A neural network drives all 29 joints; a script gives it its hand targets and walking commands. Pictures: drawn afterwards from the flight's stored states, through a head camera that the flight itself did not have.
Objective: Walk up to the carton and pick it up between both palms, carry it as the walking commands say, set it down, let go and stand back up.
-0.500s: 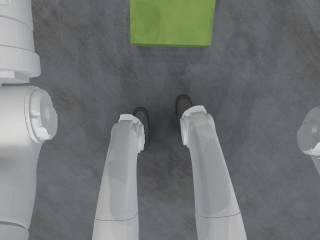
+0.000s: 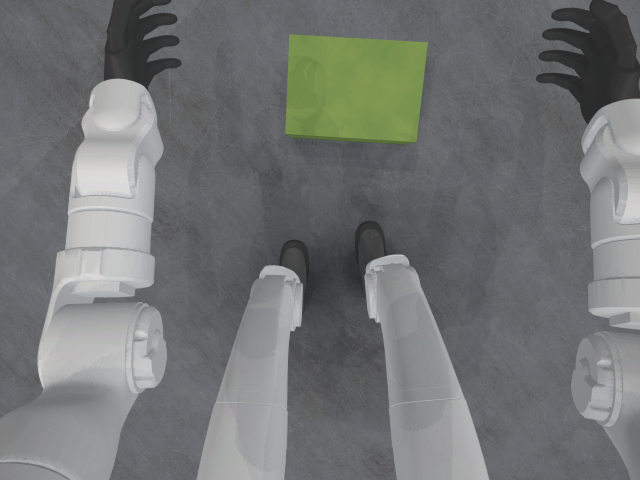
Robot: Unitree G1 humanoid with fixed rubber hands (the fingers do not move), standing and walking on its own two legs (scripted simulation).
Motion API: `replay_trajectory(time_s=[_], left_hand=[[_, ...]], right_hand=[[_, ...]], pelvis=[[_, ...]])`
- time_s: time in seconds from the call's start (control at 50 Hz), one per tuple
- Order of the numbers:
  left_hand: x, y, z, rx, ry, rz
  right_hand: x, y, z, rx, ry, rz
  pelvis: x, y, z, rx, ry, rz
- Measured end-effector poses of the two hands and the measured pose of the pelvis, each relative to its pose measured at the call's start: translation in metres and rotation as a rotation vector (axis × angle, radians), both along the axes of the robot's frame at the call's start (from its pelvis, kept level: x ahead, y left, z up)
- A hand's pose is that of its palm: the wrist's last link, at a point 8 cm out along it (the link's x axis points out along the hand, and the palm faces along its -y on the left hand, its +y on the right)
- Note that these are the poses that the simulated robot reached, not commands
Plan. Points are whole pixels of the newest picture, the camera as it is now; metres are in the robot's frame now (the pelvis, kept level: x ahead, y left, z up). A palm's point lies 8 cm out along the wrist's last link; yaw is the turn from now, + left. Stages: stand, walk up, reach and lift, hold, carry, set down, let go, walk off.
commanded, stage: let go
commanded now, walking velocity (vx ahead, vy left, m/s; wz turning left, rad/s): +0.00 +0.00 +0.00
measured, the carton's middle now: (352, 95) +0.52 -0.06 -0.62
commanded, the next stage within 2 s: stand in 1.14 s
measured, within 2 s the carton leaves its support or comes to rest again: neither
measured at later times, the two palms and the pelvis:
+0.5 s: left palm (24, 260) +0.33 +0.23 -0.02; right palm out of the picture +0.29 -0.22 -0.01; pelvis +0.07 +0.02 +0.06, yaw -1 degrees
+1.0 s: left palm out of the picture +0.27 +0.26 +0.01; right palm out of the picture +0.26 -0.21 +0.01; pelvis +0.11 +0.03 +0.07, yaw -1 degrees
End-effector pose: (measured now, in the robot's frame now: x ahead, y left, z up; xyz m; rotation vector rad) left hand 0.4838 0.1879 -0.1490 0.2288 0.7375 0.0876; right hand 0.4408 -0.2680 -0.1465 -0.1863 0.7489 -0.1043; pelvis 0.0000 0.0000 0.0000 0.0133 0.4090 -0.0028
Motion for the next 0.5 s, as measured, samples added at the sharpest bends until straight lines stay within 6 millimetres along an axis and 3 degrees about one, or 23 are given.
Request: replay_trajectory(time_s=[0.12,0.28,0.38,0.5], left_hand=[[-0.049,0.006,0.029,0.002,0.019,-0.019],[-0.094,0.017,0.09,-0.012,0.015,-0.026],[-0.121,0.027,0.116,-0.044,0.009,-0.016],[-0.151,0.037,0.13,-0.058,0.01,-0.016]], right_hand=[[-0.05,0.0,0.034,-0.019,0.054,0.033],[-0.093,0.012,0.1,0.004,0.027,-0.003],[-0.12,0.031,0.122,0.03,0.023,-0.008],[-0.149,0.047,0.138,0.023,0.024,-0.018]], pelvis=[[0.01,0.0,0.013,-0.002,-0.072,-0.007],[0.037,0.004,0.033,-0.01,-0.05,-0.013],[0.055,0.008,0.047,-0.021,-0.143,-0.005],[0.075,0.015,0.059,-0.03,-0.25,-0.005]])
